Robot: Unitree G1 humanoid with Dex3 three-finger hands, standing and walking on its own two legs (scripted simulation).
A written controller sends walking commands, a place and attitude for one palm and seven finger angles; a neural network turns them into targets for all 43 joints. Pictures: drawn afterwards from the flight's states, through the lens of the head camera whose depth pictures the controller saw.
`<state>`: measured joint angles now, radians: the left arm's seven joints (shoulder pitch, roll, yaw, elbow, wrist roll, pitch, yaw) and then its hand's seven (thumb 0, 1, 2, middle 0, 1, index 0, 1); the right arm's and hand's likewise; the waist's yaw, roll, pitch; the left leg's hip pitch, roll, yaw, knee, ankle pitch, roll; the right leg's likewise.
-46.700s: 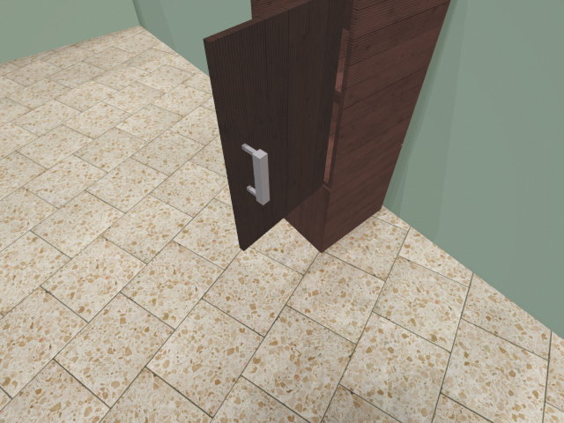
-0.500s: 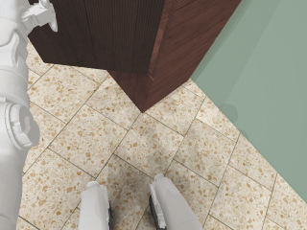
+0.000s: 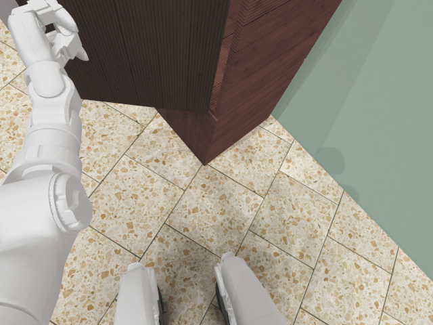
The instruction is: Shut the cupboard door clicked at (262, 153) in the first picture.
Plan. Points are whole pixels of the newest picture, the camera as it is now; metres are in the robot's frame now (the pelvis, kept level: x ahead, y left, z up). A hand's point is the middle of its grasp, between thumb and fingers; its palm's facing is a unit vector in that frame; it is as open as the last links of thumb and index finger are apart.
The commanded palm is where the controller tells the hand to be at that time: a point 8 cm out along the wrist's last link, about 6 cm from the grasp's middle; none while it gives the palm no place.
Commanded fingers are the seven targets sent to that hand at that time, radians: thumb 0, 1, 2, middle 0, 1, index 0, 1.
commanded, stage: pull the fist back off the door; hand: left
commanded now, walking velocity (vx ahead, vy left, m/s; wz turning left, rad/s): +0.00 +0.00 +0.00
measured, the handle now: (16, 5) +0.65 +0.23 +0.09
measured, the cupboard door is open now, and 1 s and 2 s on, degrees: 47 47 47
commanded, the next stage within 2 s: draw the hand back to the body in 0.56 s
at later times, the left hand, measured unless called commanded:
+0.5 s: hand (89, 77) +0.51 +0.12 +0.08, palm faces +0.21 -0.98 -0.02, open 3.1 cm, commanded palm +0.48 +0.16 +0.09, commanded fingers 0.00 0.90 0.90 -1.30 -1.50 -1.30 -1.50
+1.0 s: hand (29, 108) +0.42 +0.16 +0.15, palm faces +0.26 -0.97 -0.02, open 3.1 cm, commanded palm +0.37 +0.20 +0.15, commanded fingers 0.00 0.90 0.90 -1.30 -1.50 -1.30 -1.50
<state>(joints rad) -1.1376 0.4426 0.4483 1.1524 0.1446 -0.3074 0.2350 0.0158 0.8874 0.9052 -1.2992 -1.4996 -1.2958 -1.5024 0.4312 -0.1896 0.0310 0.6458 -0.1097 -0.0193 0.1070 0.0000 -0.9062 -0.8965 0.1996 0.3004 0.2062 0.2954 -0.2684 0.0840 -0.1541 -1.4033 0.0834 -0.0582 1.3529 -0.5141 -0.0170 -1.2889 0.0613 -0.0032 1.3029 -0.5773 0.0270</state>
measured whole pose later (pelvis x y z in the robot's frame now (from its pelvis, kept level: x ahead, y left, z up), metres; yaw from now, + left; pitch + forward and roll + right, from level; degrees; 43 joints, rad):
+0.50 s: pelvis +0.01 -0.01 +0.03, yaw +3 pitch +26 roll -2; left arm -0.85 0.23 0.28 1.08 0.03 -0.52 0.19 0.02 0.90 0.90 -1.30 -1.50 -1.30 -1.50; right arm 0.34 -0.24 -0.04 0.66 -0.08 0.03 0.08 0.00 -0.91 -0.90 0.20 0.30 0.20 0.29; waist -0.17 0.04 -0.16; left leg -1.19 0.06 -0.06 1.23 -0.49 -0.04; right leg -1.08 0.03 -0.01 1.21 -0.58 0.01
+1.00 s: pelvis +0.02 -0.01 +0.08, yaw +3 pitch +15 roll -1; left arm -0.41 0.17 0.21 0.66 -0.10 -0.41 0.10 0.02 0.90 0.90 -1.30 -1.50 -1.30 -1.50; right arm 0.38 -0.23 -0.02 0.63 0.00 0.04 0.02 0.00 -0.90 -0.90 0.20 0.30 0.20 0.30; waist -0.07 0.05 -0.15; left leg -0.84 0.06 -0.02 0.99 -0.42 -0.03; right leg -0.75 0.03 0.02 0.99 -0.50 0.01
